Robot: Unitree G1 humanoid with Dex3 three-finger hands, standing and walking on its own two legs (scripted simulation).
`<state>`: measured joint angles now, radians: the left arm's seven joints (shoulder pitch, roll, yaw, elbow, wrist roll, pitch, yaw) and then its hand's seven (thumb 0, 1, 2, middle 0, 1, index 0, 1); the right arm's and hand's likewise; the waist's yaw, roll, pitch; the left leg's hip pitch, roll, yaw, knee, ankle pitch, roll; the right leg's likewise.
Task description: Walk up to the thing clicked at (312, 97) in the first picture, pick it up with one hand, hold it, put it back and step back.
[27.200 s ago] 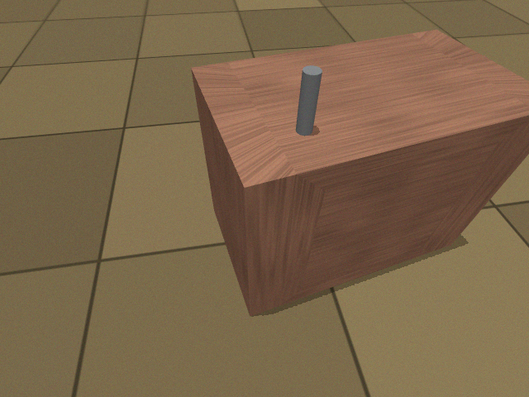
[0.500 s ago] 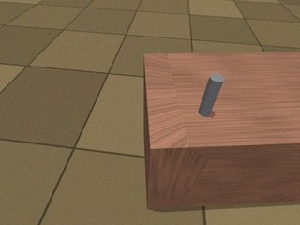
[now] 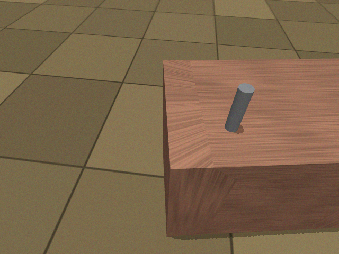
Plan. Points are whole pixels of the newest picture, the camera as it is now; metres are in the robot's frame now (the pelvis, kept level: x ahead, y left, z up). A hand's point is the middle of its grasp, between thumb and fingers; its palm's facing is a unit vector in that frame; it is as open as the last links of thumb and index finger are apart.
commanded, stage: stand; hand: right
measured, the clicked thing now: (238, 109) +0.50 -0.21 +0.05
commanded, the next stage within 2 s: none
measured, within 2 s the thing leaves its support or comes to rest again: neither
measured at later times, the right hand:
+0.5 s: hand out of the picture +0.08 -0.25 -0.16, palm faces -0.03 +0.94 -0.34, open 7.4 cm
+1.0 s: hand out of the picture +0.07 -0.25 -0.16, palm faces -0.03 +0.94 -0.34, open 7.4 cm
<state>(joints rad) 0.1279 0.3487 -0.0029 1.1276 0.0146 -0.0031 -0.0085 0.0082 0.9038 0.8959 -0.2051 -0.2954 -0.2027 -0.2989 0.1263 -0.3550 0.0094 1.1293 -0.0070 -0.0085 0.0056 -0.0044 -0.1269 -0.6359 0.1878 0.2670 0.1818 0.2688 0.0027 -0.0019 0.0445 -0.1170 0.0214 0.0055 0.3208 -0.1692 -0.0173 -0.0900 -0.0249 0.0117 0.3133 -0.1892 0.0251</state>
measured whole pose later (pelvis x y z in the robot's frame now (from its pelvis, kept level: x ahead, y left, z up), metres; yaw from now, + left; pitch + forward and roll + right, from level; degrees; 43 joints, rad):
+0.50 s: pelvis +0.01 +0.00 +0.00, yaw +0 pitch -2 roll +0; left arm 0.13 0.35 0.00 1.12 0.01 -0.01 -0.01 0.01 0.90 0.90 -0.21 -0.30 -0.20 -0.30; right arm 0.12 -0.35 0.01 1.13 0.00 -0.01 0.01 0.00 -0.90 -0.89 0.20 0.30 0.20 0.30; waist 0.00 0.00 0.05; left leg -0.11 0.02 0.00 0.32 -0.18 -0.02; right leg -0.08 -0.03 0.01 0.31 -0.19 0.03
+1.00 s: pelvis +0.01 +0.00 +0.00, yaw +0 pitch -2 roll +0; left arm 0.13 0.35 0.00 1.12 0.01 -0.01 -0.01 0.01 0.90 0.90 -0.21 -0.30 -0.20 -0.30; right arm 0.12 -0.35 0.00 1.13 0.00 -0.01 0.01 0.00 -0.90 -0.89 0.20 0.30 0.20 0.30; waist 0.00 0.00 0.05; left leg -0.11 0.02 0.01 0.32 -0.18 -0.01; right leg -0.08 -0.03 0.01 0.30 -0.19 0.03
